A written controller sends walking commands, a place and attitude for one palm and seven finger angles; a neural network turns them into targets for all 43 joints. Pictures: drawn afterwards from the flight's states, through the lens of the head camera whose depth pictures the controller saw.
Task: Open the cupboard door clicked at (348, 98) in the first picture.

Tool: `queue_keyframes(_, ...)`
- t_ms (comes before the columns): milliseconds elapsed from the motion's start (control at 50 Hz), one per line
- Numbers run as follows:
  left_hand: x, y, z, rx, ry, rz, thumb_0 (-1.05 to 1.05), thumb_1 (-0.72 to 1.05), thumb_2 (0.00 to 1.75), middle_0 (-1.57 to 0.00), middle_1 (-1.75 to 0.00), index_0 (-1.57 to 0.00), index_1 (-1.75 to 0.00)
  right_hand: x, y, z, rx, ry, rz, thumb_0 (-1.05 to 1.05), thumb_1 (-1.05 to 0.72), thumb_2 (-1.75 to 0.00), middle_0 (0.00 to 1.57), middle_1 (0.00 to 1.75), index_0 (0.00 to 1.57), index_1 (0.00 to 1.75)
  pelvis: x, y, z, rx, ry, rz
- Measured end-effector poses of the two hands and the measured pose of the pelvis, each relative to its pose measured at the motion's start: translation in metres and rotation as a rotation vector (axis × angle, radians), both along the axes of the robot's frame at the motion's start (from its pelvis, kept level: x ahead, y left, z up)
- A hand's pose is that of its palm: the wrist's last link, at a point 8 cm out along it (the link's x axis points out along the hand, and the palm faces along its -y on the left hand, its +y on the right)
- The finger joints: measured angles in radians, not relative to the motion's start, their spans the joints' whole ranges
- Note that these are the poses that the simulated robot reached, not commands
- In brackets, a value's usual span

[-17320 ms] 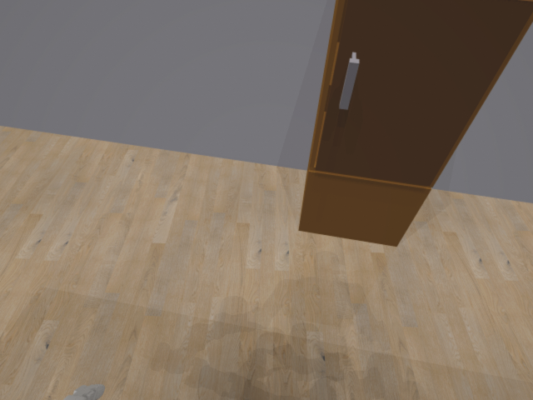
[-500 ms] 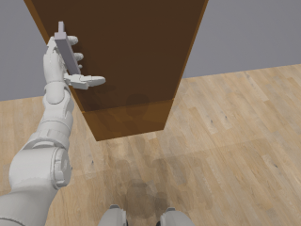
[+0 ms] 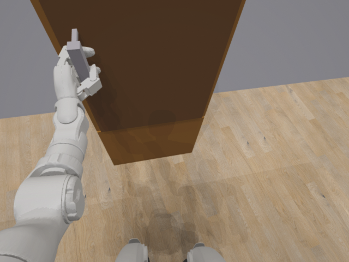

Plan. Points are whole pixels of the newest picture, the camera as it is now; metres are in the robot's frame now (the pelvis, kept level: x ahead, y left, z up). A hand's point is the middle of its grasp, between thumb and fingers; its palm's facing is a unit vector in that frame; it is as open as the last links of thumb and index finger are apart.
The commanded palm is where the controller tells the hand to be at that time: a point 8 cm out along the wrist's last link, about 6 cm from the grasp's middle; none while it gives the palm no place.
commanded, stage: close the thumb around the handle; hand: left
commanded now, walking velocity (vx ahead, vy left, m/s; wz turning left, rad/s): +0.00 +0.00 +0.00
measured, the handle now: (83, 63) +0.55 +0.20 +0.09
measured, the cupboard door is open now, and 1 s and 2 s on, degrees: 0 33 37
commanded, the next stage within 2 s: pull the door open along its arc in 0.02 s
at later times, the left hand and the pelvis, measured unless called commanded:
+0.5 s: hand (100, 100) +0.45 +0.15 +0.08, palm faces +0.13 -0.99 +0.03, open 6.0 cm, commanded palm +0.39 +0.19 +0.09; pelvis +0.01 +0.00 +0.01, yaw -2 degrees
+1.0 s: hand (149, 147) +0.33 +0.04 +0.09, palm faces +0.44 -0.90 -0.02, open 6.2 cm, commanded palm +0.26 +0.05 +0.09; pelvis -0.01 -0.03 +0.01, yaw +2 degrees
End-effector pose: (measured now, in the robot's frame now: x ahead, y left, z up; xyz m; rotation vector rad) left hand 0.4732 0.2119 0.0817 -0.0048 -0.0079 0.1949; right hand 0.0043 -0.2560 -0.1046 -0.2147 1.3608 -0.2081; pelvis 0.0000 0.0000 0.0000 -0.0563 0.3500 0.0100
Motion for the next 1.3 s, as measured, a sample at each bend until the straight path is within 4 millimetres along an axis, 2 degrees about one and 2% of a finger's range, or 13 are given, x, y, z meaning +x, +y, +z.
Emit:
queue_keyframes(300,-0.005,0.001,0.000,-0.003,0.000,-0.030,0.01,0.71,0.77,-0.34,-1.35,-0.35,-1.35,0.004,-0.002,0.004,0.003,-0.035,-0.037,0.01,-0.91,-0.90,0.20,0.30,0.20,0.30,0.004,-0.002,0.004,0.009,-0.014,-0.027)
queue_keyframes(380,-0.018,-0.003,0.000,-0.010,-0.007,-0.043,0.01,0.70,0.74,-0.34,-1.35,-0.36,-1.35,0.009,-0.001,0.007,0.016,-0.058,-0.053,0.01,-0.91,-0.90,0.20,0.30,0.20,0.30,0.008,-0.003,0.008,0.013,-0.028,-0.038)
queue_keyframes(480,-0.047,-0.013,-0.001,-0.016,-0.022,-0.063,0.01,0.68,0.72,-0.34,-1.35,-0.36,-1.35,0.026,0.001,0.011,0.040,-0.119,-0.050,0.01,-0.91,-0.90,0.20,0.30,0.20,0.30,0.012,-0.003,0.014,0.018,-0.056,-0.045)
queue_keyframes(560,-0.075,-0.026,-0.001,-0.030,-0.025,-0.068,0.01,0.67,0.70,-0.34,-1.35,-0.36,-1.35,0.050,0.002,0.014,0.051,-0.194,-0.022,0.01,-0.91,-0.90,0.20,0.30,0.20,0.30,0.013,-0.004,0.017,0.022,-0.083,-0.043)
queue_keyframes(720,-0.129,-0.072,-0.001,-0.113,-0.014,0.213,0.02,0.64,0.75,-0.32,-1.35,-0.37,-1.33,0.115,0.012,0.020,0.083,-0.374,0.125,0.01,-0.91,-0.90,0.20,0.30,0.20,0.30,0.007,-0.008,0.015,0.032,-0.119,-0.020)
queue_keyframes(800,-0.151,-0.097,0.002,-0.081,0.012,0.303,0.01,0.65,0.78,-0.30,-1.35,-0.38,-1.34,0.143,0.021,0.022,0.104,-0.449,0.196,0.01,-0.91,-0.90,0.19,0.30,0.20,0.30,0.002,-0.012,0.012,0.036,-0.136,0.000)
queue_keyframes(880,-0.164,-0.112,0.004,-0.006,0.032,0.310,-0.01,0.66,0.78,-0.32,-1.35,-0.35,-1.34,0.164,0.029,0.025,0.130,-0.510,0.234,0.01,-0.91,-0.90,0.19,0.30,0.20,0.30,-0.003,-0.019,0.011,0.042,-0.155,0.014)
queue_keyframes(960,-0.176,-0.123,0.006,0.009,0.053,0.286,0.00,0.66,0.75,-0.32,-1.34,-0.34,-1.34,0.173,0.034,0.029,0.159,-0.548,0.256,0.01,-0.91,-0.90,0.20,0.30,0.20,0.30,-0.007,-0.027,0.012,0.048,-0.174,0.024)
queue_keyframes(1060,-0.196,-0.142,0.008,0.013,0.072,0.215,0.00,0.65,0.72,-0.32,-1.32,-0.35,-1.35,0.176,0.032,0.033,0.190,-0.575,0.265,0.01,-0.91,-0.90,0.20,0.30,0.20,0.30,-0.007,-0.037,0.014,0.055,-0.196,0.031)
queue_keyframes(1200,-0.215,-0.167,0.011,0.044,0.104,0.104,0.00,0.64,0.70,-0.31,-1.32,-0.38,-1.35,0.176,0.017,0.036,0.202,-0.593,0.246,0.02,-0.91,-0.90,0.20,0.30,0.20,0.30,-0.003,-0.049,0.018,0.065,-0.225,0.036)
queue_keyframes(1300,-0.215,-0.170,0.012,0.051,0.114,0.119,0.00,0.63,0.72,-0.32,-1.32,-0.38,-1.35,0.176,0.001,0.037,0.170,-0.586,0.235,0.02,-0.91,-0.90,0.20,0.30,0.20,0.30,0.001,-0.057,0.020,0.075,-0.236,0.043)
